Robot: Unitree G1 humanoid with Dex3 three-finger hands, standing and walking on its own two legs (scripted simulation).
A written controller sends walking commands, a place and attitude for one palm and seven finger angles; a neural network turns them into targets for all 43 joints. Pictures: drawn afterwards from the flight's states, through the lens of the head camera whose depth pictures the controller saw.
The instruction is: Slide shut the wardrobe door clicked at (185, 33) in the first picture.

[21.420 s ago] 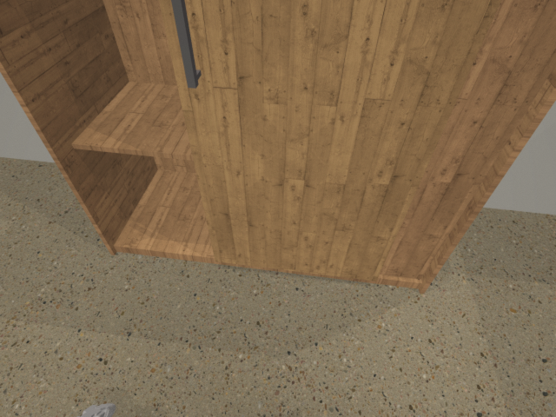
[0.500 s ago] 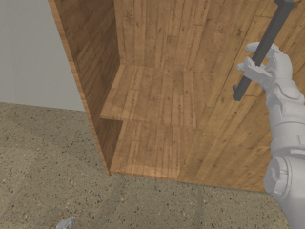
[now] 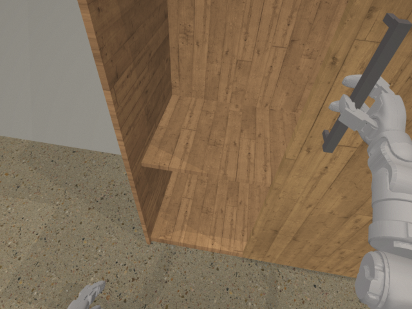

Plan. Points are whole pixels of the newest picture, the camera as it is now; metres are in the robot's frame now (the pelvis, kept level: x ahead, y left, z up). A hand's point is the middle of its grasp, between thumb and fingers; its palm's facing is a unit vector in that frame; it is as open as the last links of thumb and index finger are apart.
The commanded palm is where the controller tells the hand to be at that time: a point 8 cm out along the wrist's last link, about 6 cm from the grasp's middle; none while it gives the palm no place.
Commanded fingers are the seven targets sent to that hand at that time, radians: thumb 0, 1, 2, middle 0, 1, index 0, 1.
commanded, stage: tug the door sideways, standing still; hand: right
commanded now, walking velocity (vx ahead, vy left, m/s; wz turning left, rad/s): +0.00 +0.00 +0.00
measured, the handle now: (354, 93) +0.49 -0.21 +0.22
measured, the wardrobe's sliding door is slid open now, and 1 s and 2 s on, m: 0.46 0.43 0.35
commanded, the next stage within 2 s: step sideways, sliding the door along in 0.80 s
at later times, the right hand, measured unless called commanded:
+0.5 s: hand (341, 111) +0.44 -0.17 +0.22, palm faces +0.15 +0.99 -0.04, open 5.6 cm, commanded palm +0.41 -0.17 +0.21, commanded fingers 0.00 -0.90 -0.90 0.45 1.40 0.45 1.40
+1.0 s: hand (326, 110) +0.44 -0.15 +0.21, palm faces +0.12 +0.98 -0.13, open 5.8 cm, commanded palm +0.42 -0.18 +0.22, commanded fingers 0.00 -0.90 -0.90 0.45 1.40 0.45 1.40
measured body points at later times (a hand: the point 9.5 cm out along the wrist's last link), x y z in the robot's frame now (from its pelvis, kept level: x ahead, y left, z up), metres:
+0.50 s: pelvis -0.01 -0.01 +0.00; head +0.01 +0.01 +0.45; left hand +0.13 +0.22 -0.13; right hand +0.42 -0.23 +0.22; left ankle -0.03 +0.12 -0.74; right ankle -0.04 -0.11 -0.74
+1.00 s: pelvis -0.02 +0.00 -0.01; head +0.02 +0.01 +0.44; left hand +0.13 +0.22 -0.13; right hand +0.43 -0.20 +0.22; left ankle -0.03 +0.12 -0.74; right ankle -0.04 -0.11 -0.74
